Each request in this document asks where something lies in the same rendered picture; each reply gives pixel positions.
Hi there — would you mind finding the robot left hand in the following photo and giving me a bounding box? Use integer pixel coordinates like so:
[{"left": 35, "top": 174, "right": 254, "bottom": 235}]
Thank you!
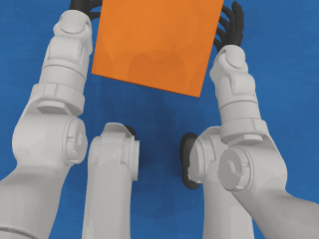
[{"left": 69, "top": 0, "right": 103, "bottom": 21}]

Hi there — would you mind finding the left robot upper arm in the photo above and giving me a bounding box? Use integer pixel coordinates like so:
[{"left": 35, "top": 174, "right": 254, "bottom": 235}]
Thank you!
[{"left": 0, "top": 113, "right": 88, "bottom": 239}]

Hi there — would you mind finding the right robot forearm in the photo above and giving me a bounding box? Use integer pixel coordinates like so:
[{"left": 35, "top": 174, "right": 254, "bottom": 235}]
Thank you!
[{"left": 209, "top": 45, "right": 281, "bottom": 155}]

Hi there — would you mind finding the robot right hand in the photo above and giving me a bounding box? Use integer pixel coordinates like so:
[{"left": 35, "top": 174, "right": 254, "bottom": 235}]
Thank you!
[{"left": 212, "top": 1, "right": 244, "bottom": 54}]

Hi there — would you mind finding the carton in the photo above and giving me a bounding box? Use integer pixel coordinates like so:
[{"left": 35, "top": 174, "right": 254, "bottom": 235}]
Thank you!
[{"left": 91, "top": 0, "right": 224, "bottom": 98}]

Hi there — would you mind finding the right robot upper arm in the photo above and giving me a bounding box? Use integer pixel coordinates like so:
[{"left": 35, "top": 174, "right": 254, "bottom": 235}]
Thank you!
[{"left": 217, "top": 145, "right": 319, "bottom": 239}]

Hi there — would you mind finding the right robot shin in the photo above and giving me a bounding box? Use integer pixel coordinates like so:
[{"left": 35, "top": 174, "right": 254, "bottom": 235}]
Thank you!
[{"left": 187, "top": 125, "right": 220, "bottom": 184}]

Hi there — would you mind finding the robot right foot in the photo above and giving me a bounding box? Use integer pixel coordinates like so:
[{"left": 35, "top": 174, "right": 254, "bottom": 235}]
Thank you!
[{"left": 179, "top": 132, "right": 200, "bottom": 189}]

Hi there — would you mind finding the left robot forearm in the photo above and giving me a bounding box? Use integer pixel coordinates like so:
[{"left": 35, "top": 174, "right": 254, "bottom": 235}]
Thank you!
[{"left": 12, "top": 10, "right": 93, "bottom": 158}]

